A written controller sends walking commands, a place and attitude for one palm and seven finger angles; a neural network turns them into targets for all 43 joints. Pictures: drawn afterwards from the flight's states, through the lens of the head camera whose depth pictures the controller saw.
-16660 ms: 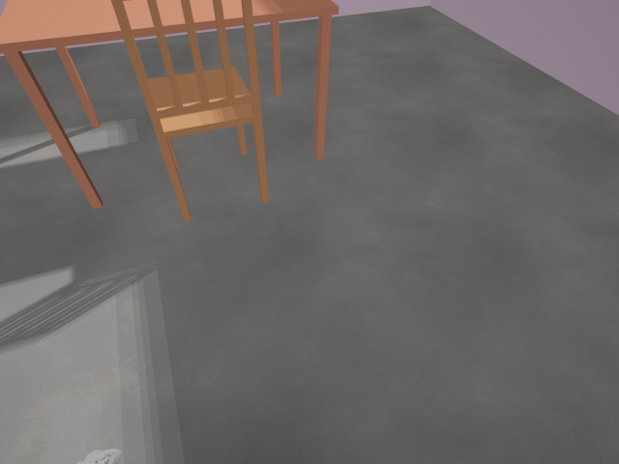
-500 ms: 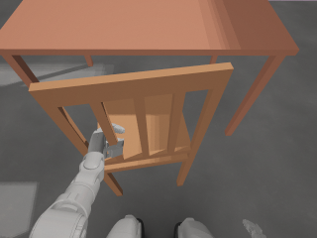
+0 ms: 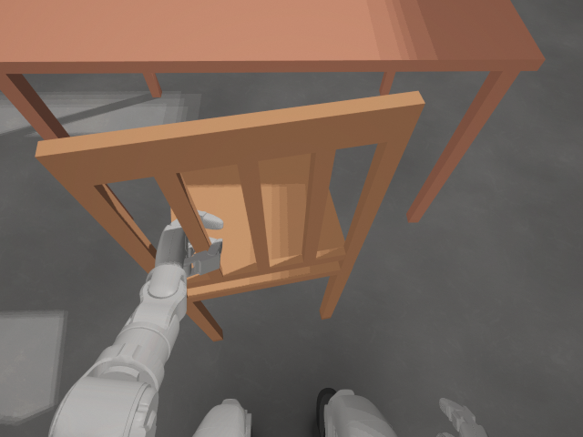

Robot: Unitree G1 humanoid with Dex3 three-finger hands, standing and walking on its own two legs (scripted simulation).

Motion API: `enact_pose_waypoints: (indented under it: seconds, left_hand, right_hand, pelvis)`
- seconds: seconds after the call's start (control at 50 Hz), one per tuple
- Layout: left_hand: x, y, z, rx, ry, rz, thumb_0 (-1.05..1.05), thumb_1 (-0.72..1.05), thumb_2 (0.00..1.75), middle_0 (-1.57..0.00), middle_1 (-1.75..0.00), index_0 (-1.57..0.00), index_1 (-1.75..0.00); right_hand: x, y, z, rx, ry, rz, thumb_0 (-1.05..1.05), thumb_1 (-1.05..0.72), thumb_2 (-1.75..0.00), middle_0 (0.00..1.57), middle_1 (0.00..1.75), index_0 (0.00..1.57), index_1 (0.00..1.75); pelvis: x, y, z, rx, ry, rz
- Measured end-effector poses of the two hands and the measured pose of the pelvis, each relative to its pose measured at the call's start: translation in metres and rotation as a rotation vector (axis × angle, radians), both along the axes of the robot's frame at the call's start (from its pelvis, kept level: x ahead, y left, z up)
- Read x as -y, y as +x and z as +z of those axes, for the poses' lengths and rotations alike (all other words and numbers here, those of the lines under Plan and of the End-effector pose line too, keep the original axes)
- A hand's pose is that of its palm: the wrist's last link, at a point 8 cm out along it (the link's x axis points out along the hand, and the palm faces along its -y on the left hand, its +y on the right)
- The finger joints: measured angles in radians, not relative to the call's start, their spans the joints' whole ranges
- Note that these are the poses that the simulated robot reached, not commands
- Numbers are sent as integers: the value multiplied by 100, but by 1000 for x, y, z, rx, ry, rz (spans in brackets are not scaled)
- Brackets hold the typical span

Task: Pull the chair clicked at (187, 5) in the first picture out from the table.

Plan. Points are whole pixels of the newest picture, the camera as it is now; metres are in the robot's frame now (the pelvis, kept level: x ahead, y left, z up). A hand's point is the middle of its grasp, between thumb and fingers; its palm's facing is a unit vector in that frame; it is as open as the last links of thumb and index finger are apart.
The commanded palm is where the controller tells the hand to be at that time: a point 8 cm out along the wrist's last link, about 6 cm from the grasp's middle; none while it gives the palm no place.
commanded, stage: step backward, pulling the chair out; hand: left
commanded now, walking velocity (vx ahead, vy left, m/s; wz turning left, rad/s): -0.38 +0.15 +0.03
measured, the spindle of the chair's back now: (257, 225) +0.41 +0.05 -0.04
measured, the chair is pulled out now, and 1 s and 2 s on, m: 0.17 0.32 0.42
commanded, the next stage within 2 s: none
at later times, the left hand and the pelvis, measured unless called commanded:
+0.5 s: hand (203, 309) +0.29 +0.13 -0.06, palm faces +0.02 -0.99 -0.16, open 5.6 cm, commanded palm +0.28 +0.18 -0.05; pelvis -0.08 +0.01 +0.00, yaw +1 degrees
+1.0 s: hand (192, 356) +0.22 +0.14 -0.06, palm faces +0.01 -0.99 -0.17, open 5.6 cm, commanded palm +0.22 +0.19 -0.06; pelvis -0.14 +0.01 +0.00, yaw -1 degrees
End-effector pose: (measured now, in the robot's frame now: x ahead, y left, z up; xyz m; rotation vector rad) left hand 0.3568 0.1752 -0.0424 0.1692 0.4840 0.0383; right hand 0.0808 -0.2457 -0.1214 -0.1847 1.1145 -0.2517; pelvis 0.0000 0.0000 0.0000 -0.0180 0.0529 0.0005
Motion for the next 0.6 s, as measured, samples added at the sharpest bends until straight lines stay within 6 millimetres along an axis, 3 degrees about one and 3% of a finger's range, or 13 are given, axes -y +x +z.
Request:
enact_pose_waypoints:
  seconds: [0.22, 0.42, 0.6]
  left_hand:
    - [0, -40, 0, -6, -19, -22, 5, 64, 73, -27, -126, -50, -145]
    - [-4, -75, 0, -1, -5, 15, 5, 62, 76, -30, -124, -50, -145]
    - [-9, -106, 1, -7, -10, -4, 4, 63, 74, -28, -123, -50, -145]
  right_hand:
    - [11, -37, 11, -16, -89, 9, 1, -90, -90, 20, 30, 20, 30]
    - [8, -60, 1, 5, -36, 9, 1, -90, -90, 20, 30, 20, 30]
    - [11, -100, 10, 23, -92, -6, 1, -90, -90, 20, 30, 20, 30]
  pelvis:
    - [-14, -36, 2, -8, 26, 7]
    - [0, -65, -2, 10, 6, 9]
    - [-16, -95, -2, 18, 5, -3]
